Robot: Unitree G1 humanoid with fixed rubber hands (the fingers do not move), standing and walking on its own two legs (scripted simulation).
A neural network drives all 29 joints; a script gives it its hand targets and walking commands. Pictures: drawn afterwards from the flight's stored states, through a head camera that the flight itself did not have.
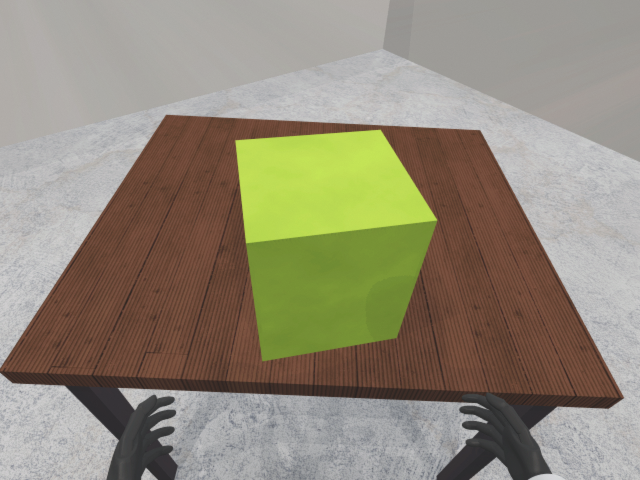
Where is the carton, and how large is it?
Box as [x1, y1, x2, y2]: [235, 130, 436, 360]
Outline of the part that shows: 380,130 235,140 245,238 262,360 396,337 430,240 436,219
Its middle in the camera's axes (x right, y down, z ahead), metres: +0.00 +0.01 +0.56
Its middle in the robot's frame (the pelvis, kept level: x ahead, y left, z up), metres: +0.42 +0.02 +0.07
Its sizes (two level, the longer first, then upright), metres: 0.210 0.200 0.250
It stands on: a table, 0.73 m high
